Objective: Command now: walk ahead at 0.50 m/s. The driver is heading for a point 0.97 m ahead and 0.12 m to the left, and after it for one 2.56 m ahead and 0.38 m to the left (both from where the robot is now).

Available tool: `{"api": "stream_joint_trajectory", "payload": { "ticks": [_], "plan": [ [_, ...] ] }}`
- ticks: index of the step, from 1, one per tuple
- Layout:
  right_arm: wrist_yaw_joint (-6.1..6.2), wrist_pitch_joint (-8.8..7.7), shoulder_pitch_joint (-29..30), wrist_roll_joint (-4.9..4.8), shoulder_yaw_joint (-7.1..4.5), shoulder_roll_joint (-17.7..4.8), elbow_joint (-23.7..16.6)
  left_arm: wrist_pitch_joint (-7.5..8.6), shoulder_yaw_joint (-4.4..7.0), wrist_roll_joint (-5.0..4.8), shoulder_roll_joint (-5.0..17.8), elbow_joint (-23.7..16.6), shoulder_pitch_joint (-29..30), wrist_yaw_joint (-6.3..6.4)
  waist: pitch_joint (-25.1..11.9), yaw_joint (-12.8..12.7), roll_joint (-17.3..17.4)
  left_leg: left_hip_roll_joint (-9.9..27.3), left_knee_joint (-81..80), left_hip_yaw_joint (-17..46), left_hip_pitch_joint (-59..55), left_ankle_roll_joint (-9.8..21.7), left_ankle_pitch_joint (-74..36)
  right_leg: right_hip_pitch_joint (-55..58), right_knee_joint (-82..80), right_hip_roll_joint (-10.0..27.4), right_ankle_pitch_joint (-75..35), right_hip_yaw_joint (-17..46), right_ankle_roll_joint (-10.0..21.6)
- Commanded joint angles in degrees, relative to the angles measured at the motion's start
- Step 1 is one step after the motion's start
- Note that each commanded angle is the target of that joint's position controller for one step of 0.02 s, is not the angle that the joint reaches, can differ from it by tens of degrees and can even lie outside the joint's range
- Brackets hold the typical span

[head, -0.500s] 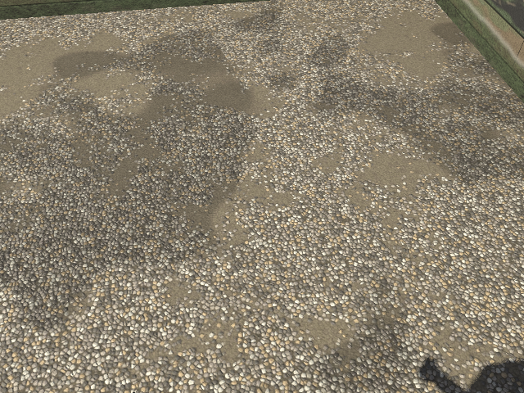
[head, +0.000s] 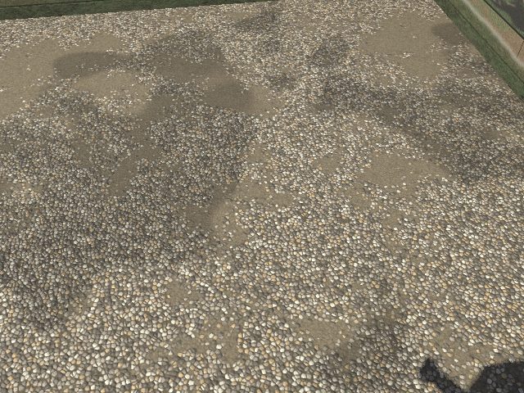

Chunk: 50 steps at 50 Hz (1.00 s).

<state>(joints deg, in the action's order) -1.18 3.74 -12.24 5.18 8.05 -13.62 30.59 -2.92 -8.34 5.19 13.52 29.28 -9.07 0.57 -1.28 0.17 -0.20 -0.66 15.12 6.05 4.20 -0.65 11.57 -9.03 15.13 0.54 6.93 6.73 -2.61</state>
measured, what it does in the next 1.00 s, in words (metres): stands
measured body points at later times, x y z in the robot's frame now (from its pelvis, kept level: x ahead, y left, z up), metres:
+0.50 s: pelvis +0.01 +0.00 +0.00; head +0.00 +0.00 +0.45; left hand +0.13 +0.23 -0.11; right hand +0.07 -0.23 -0.12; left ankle -0.04 +0.13 -0.75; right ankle +0.01 -0.15 -0.75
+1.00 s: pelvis +0.01 +0.00 +0.00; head +0.01 +0.00 +0.45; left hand +0.09 +0.22 -0.13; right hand +0.00 -0.23 -0.14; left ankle -0.04 +0.13 -0.75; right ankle +0.01 -0.15 -0.75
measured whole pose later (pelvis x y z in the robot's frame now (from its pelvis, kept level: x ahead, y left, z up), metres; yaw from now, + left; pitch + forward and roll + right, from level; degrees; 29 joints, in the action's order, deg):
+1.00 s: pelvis +0.01 +0.00 +0.00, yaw -1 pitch +1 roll +0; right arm 0.5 4.8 -27.1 1.6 3.8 -10.7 44.2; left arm -3.9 -3.4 0.9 11.7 40.8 -20.0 1.6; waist -1.4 0.7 -0.3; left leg -0.2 9.1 5.9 0.7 -0.7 9.4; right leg -7.1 12.0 0.5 5.9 7.4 -2.2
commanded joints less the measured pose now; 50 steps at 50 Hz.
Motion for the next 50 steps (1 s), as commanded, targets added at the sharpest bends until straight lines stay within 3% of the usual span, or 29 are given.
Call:
{"api": "stream_joint_trajectory", "payload": {
  "ticks": [1,2,3,4,5,6,9,13,24,50],
  "plan": [
    [-0.1,-1.12,2.2,0.38,-1.31,-4.4,-5.2,0.97,1.32,0.17,4.2,-6.0,4.6,0.06,-3.8,0.4,0.1,3.0,-1.1,2.8,0.8,1.5,-12.2,2.8,-0.3,2.1,-11.9,1.9,1.8],
    [0.35,-0.79,2.3,-0.45,-1.81,-5.7,-4.2,0.91,1.69,0.35,4.7,-4.5,2.8,0.36,-5.4,-0.6,0.4,2.7,-2.1,3.3,0.5,1.6,-9.0,5.0,-0.5,1.8,-8.7,1.4,1.8],
    [0.51,-0.69,2.4,-0.78,-1.85,-5.7,-4.3,0.97,1.77,0.14,5.0,-4.4,2.8,0.42,-4.1,-0.6,0.4,2.6,-2.6,3.2,1.2,1.5,-7.7,4.4,-0.7,1.8,-7.6,1.4,1.8],
    [0.6,-0.59,2.7,-0.79,-1.86,-5.6,-4.3,1.0,1.82,-0.03,5.1,-4.3,3.0,0.43,-3.1,-0.6,0.3,2.6,-2.9,3.2,1.4,1.4,-6.9,3.7,-1.0,1.7,-6.9,1.5,1.8],
    [0.18,-0.88,2.7,0.02,-1.35,-4.2,-5.3,1.06,1.44,-0.2,4.5,-5.7,4.7,0.13,-1.2,0.4,0.0,2.9,-2.0,2.7,1.7,1.4,-9.8,1.3,-1.0,2.0,-9.6,2.0,1.8],
    [0.0,-0.92,1.3,0.12,-1.49,-4.4,-4.5,0.97,1.53,-0.21,4.5,-5.2,3.7,0.04,-2.8,0.5,-0.1,3.1,-1.9,3.0,0.5,1.6,-11.5,2.2,-1.1,2.3,-11.4,2.2,2.1],
    [-0.2,-0.83,-2.1,-0.79,-2.28,-5.5,-2.5,0.77,2.15,-0.85,5.1,-3.4,0.7,0.01,-3.9,0.4,0.1,3.5,-2.4,3.4,-0.8,2.3,-12.9,4.3,-1.3,2.6,-12.4,2.5,2.8],
    [-0.14,-0.52,-4.1,-1.85,-3.27,-5.8,-0.4,0.36,3.1,-1.72,5.4,-1.4,-1.2,0.06,-1.3,0.1,0.2,3.6,-4.2,3.6,-0.2,2.8,-10.6,3.6,-2.5,2.6,-9.1,2.5,3.2],
    [0.76,0.35,-10.5,-3.07,-4.99,-4.9,4.3,-0.11,4.7,-3.18,4.7,3.3,-6.0,0.41,0.4,0.4,0.1,2.8,-5.8,2.8,-1.4,2.7,-11.2,2.4,-3.4,2.1,-7.7,1.9,3.9],
    [1.81,0.73,-20.4,-3.57,-5.44,-1.9,12.2,-0.36,6.22,-4.31,3.0,8.7,-13.1,1.21,3.3,0.5,0.5,1.9,-7.0,1.4,-1.2,2.1,-11.7,1.5,-4.3,0.7,-8.3,0.8,4.0]
  ]
}}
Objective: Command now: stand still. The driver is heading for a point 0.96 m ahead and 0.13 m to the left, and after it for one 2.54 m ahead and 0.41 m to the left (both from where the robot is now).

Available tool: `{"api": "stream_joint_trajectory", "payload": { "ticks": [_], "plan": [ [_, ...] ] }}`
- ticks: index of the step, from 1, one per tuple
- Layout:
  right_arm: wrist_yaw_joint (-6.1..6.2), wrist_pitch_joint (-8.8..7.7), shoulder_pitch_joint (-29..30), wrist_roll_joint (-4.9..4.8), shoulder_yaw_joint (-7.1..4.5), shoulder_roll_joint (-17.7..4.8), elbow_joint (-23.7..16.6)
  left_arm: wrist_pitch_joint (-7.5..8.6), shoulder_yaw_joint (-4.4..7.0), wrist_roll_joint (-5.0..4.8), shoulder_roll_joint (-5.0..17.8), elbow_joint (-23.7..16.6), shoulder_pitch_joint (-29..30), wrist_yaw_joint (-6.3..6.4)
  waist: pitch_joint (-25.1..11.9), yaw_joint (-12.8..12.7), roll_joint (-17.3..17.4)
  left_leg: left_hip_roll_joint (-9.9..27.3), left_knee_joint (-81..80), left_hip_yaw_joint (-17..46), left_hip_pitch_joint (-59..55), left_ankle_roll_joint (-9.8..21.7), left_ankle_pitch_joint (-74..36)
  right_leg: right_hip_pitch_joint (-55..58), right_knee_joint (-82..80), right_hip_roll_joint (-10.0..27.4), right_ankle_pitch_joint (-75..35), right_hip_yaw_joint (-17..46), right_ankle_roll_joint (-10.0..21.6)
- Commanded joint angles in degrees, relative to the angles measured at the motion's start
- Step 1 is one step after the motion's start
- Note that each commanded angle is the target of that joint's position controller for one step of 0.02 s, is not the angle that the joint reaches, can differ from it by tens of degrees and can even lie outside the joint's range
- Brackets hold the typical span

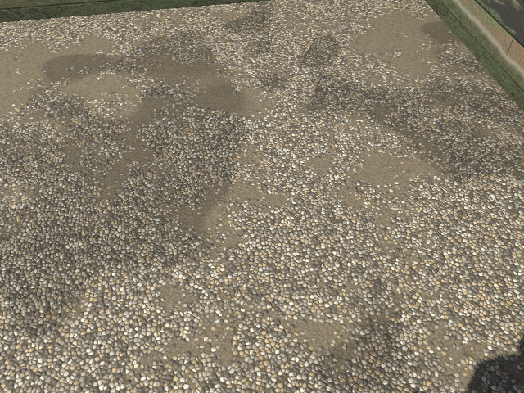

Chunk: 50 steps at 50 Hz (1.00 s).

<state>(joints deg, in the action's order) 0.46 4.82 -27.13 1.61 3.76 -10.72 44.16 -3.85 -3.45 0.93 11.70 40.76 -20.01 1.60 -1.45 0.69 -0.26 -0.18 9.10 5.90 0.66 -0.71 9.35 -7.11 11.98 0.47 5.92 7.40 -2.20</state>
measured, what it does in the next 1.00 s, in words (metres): stands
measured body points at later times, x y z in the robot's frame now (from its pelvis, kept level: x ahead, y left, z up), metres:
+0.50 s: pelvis +0.00 -0.01 +0.00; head +0.00 +0.00 +0.45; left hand +0.04 +0.22 -0.14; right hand -0.05 -0.22 -0.15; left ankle -0.05 +0.14 -0.75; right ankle +0.01 -0.15 -0.75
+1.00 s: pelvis -0.01 -0.01 +0.00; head +0.00 -0.01 +0.45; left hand +0.00 +0.22 -0.15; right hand -0.06 -0.23 -0.15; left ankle -0.05 +0.14 -0.75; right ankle +0.01 -0.15 -0.75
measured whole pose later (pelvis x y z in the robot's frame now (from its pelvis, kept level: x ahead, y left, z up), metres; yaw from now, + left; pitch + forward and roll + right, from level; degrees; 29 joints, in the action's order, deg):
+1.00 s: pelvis -0.01 -0.01 +0.00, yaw -1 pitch +0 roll +0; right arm 1.9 4.9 -28.8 1.2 3.4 -9.8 51.8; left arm -3.7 -2.4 0.3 10.5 48.3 -24.5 2.0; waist -0.1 0.4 0.1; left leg 0.9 10.1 5.7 0.9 -1.5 9.7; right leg -6.8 11.1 -0.6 4.9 7.4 -1.6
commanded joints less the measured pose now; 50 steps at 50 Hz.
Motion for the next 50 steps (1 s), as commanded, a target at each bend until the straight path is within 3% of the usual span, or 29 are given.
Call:
{"api": "stream_joint_trajectory", "payload": {
  "ticks": [1,32,33,38,47,48,49,50],
  "plan": [
    [0.19,-0.36,-5.7,0.0,-1.16,-4.7,-1.2,0.55,1.36,-0.07,4.7,-2.7,-2.3,0.19,3.6,0.0,0.5,1.4,-1.1,1.5,2.4,2.1,-9.4,-0.4,-1.2,0.7,-7.3,0.1,3.6],
    [0.56,-0.63,-10.3,-0.1,-0.97,-3.1,3.3,0.37,1.81,-0.54,3.8,0.6,-5.8,0.43,5.5,-0.1,0.8,1.0,-1.5,0.3,3.8,1.2,-5.6,-0.3,-2.3,-0.3,-6.2,-0.2,3.8],
    [1.23,-0.25,-9.0,-0.67,-1.75,-5.2,4.0,0.17,2.03,-0.15,4.1,2.2,-7.5,0.86,5.8,-0.7,0.7,0.4,-1.2,0.1,4.5,1.5,-4.8,0.6,-2.2,-0.9,-4.2,-1.0,3.6],
    [1.79,0.13,-9.0,-0.62,-1.54,-3.8,5.4,0.26,2.17,-0.52,3.8,3.6,-7.7,0.9,6.5,-0.2,0.6,0.3,-1.1,-0.3,4.5,1.5,-4.5,-0.2,-2.4,-1.1,-4.4,-1.2,3.5],
    [2.0,0.36,-8.7,-0.66,-1.37,-3.9,7.4,0.55,2.1,-0.53,3.6,6.1,-9.0,0.66,6.4,0.0,0.8,0.2,-0.6,-0.7,3.8,1.4,-5.8,-0.3,-2.4,-1.2,-5.6,-1.3,3.5],
    [1.32,-0.08,-10.2,-0.08,-0.58,-1.8,7.1,0.71,2.0,-0.87,3.7,4.6,-7.1,0.33,6.0,0.6,1.0,0.7,-0.9,-0.6,3.1,1.0,-6.7,-1.0,-2.4,-0.6,-8.1,-0.5,3.8],
    [1.04,-0.27,-10.1,0.02,-0.6,-2.2,7.4,0.63,1.95,-0.85,3.6,4.7,-7.1,0.25,5.8,0.4,1.4,0.8,-0.8,-0.5,2.8,0.9,-7.5,-0.8,-2.3,-0.5,-8.9,-0.4,3.8],
    [1.56,0.02,-8.6,-0.67,-1.44,-4.7,7.8,0.4,1.96,-0.35,3.4,6.6,-9.6,0.62,6.0,-0.3,1.2,0.2,-0.5,-0.7,3.4,1.3,-7.0,0.3,-2.2,-1.0,-6.5,-1.2,3.6]
  ]
}}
